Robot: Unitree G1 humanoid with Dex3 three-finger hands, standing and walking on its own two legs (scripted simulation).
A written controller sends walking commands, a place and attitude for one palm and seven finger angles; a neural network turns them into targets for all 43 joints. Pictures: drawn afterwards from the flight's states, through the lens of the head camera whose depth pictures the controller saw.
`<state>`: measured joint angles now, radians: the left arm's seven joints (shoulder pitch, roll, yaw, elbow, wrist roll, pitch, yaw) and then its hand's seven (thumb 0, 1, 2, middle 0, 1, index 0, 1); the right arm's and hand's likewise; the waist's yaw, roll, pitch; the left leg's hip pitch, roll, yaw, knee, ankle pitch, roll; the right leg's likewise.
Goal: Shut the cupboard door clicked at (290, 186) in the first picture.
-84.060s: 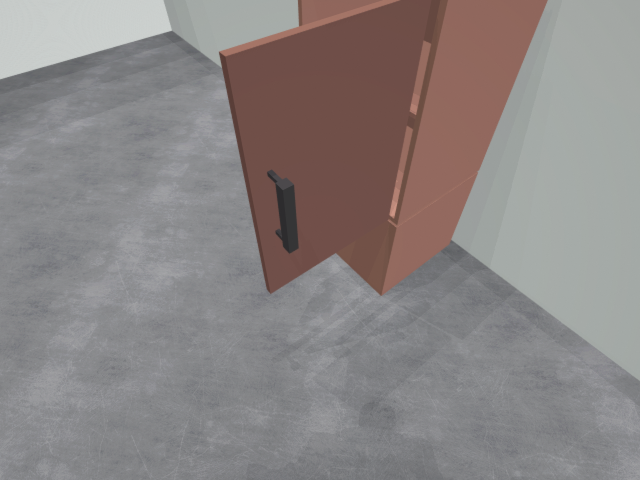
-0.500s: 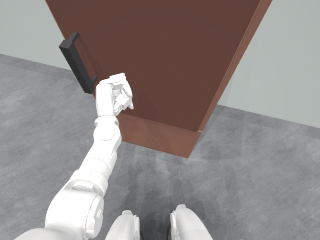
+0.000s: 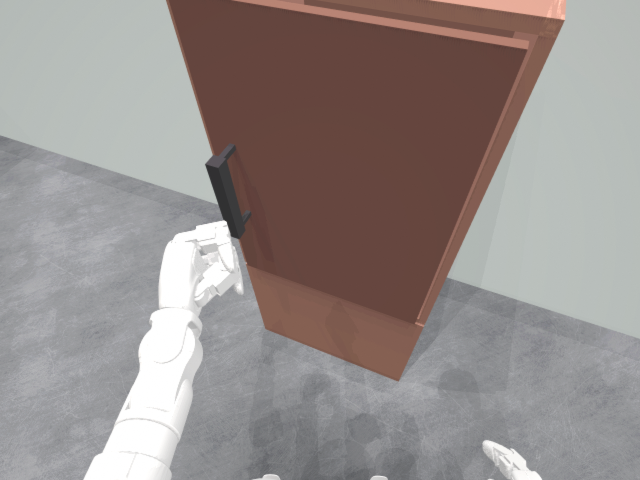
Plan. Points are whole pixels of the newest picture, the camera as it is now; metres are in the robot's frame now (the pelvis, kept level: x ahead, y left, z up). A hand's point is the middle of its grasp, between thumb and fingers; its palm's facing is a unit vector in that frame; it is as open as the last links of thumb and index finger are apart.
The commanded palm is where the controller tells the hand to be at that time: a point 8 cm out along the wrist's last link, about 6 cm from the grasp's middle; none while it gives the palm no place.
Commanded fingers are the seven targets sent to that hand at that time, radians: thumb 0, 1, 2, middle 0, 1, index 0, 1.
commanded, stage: draw the hand back to the body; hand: left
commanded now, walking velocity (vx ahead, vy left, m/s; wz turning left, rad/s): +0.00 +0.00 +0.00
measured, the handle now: (233, 193) +0.57 +0.17 -0.01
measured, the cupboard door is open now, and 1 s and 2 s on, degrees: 0 0 0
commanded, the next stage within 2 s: step back with the hand held close in 1.16 s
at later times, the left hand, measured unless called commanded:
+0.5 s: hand (79, 311) +0.26 +0.24 +0.14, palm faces +0.20 -0.94 -0.27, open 4.1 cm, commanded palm +0.22 +0.29 +0.17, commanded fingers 0.00 0.90 0.90 -0.56 -0.69 -0.56 -0.69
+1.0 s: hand out of the picture +0.19 +0.31 +0.20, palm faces +0.48 -0.80 -0.37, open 7.3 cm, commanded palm +0.14 +0.35 +0.22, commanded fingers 0.00 0.90 0.90 -0.20 -0.30 -0.20 -0.30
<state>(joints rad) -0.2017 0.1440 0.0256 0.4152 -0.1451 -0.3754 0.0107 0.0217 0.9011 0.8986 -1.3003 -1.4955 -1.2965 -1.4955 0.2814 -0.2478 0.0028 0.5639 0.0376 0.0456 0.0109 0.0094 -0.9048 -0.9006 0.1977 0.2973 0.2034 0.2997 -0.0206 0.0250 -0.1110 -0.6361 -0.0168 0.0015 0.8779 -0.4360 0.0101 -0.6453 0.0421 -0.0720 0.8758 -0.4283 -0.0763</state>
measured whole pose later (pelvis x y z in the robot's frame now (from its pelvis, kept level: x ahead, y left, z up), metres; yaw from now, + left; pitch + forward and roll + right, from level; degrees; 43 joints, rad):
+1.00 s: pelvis +0.01 +0.05 +0.05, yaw +1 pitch -4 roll -1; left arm 0.44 0.31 0.32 -0.37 -0.07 -0.02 0.11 0.02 0.90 0.90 -0.24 -0.34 -0.24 -0.34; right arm 0.21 -0.24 0.03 0.62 0.02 -0.06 -0.05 0.01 -0.90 -0.90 0.20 0.30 0.21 0.30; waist 0.08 0.08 0.01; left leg -0.10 -0.07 0.00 0.43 -0.25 0.07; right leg -0.10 0.00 -0.05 0.41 -0.24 0.00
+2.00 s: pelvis -0.05 +0.04 +0.03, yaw +0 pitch +0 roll -1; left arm 0.54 0.41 0.41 -0.47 -0.03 -0.17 0.14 0.02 0.89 0.90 -0.21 -0.30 -0.21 -0.30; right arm 0.24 -0.24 0.01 0.54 0.02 0.01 -0.10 0.01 -0.90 -0.90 0.20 0.30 0.21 0.30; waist 0.01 0.00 -0.03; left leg -0.36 -0.05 0.02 0.59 -0.23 0.08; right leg -0.36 0.02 -0.03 0.56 -0.21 0.00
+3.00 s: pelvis -0.22 +0.03 +0.03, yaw -3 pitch +2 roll +0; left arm 0.55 0.46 0.49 -0.44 -0.06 -0.21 0.15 0.01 0.88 0.90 -0.22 -0.30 -0.22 -0.30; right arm 0.37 -0.27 -0.01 0.69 0.01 -0.04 -0.08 0.01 -0.90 -0.90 0.20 0.30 0.21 0.30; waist 0.04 -0.02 -0.18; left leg -0.46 0.02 0.04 0.79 -0.30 0.00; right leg -0.06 0.01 -0.02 0.50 -0.47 -0.02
